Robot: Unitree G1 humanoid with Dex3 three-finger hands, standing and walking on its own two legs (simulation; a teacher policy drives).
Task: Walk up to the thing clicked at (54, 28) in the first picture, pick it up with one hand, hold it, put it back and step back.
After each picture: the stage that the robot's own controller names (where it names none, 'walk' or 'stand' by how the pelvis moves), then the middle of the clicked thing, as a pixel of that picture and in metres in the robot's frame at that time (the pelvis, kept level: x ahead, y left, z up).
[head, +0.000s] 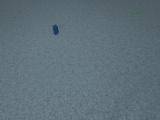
stand; (55, 29) +1.70 +0.34 -0.72
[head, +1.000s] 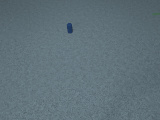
walk; (69, 28) +1.58 +0.25 -0.72
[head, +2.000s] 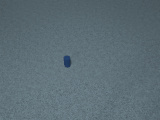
walk; (67, 61) +1.00 +0.20 -0.70
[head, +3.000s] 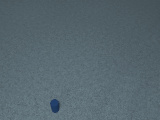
walk; (55, 106) +0.59 +0.19 -0.70
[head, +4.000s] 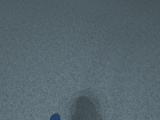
stand; out of the picture +0.40 +0.17 -0.69
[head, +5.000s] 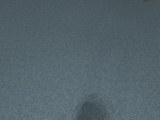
stand; out of the picture +0.33 +0.20 -0.72
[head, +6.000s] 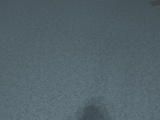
stand; out of the picture +0.34 +0.17 -0.73
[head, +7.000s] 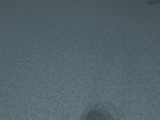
stand; out of the picture +0.36 +0.19 -0.73
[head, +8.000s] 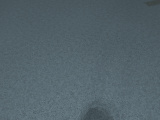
stand; out of the picture +0.34 +0.20 -0.73
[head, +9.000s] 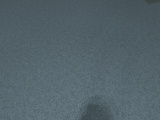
stand; out of the picture +0.33 +0.20 -0.73
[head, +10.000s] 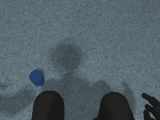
go down; (37, 78) +0.40 +0.22 -0.42
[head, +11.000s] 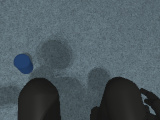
go down; (24, 64) +0.41 +0.25 -0.30
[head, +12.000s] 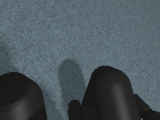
close in; out of the picture +0.39 +0.28 -0.23
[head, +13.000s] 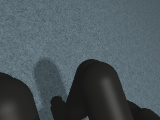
close; out of the picture +0.40 +0.29 -0.22
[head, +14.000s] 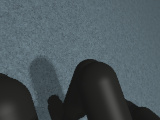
lift; out of the picture +0.39 +0.30 -0.22
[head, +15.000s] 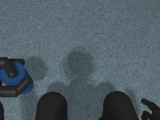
lift; (18, 79) +0.33 +0.22 -0.04
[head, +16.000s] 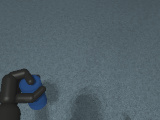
hold; (34, 93) +0.32 +0.17 -0.01
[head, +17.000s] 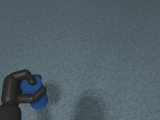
hold; (35, 93) +0.33 +0.18 -0.01
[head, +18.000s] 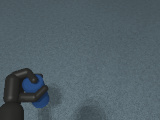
hold; (37, 91) +0.33 +0.17 +0.00
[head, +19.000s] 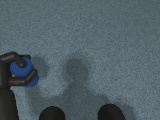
crouch; (26, 73) +0.38 +0.20 -0.08
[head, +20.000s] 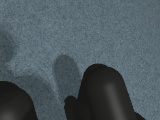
lower; out of the picture +0.41 +0.28 -0.21
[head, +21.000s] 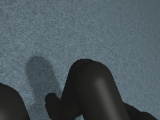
lower; out of the picture +0.41 +0.32 -0.22
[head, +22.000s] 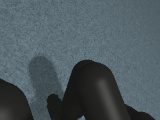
lower; out of the picture +0.40 +0.32 -0.22
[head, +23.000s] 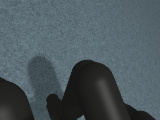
lower; out of the picture +0.40 +0.32 -0.23
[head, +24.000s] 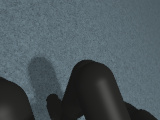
rest; out of the picture +0.40 +0.32 -0.22
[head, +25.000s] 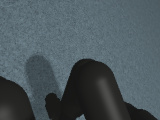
open; out of the picture +0.39 +0.31 -0.22
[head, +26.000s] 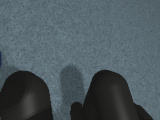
stand; out of the picture +0.40 +0.28 -0.26
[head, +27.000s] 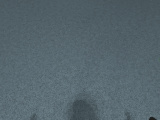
stand; out of the picture +0.36 +0.20 -0.63
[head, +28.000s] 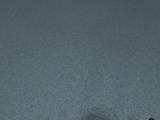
stand; out of the picture +0.37 +0.20 -0.67
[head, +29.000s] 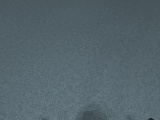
stand; out of the picture +0.36 +0.20 -0.67
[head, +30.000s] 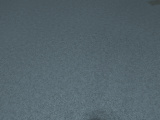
stand; out of the picture +0.38 +0.19 -0.72
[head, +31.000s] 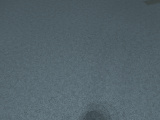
stand; out of the picture +0.35 +0.20 -0.73
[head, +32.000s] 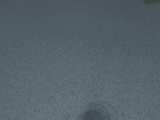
stand; out of the picture +0.35 +0.20 -0.73
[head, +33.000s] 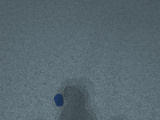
walk; (58, 100) +0.47 +0.15 -0.71
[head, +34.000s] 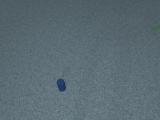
walk; (61, 85) +0.68 +0.22 -0.69
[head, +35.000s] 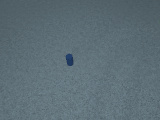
stand; (69, 60) +0.97 +0.18 -0.69
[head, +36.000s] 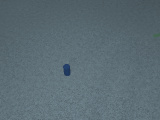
stand; (66, 70) +0.95 +0.16 -0.72
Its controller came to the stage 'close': yes
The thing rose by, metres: 0.70
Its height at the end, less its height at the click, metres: +0.00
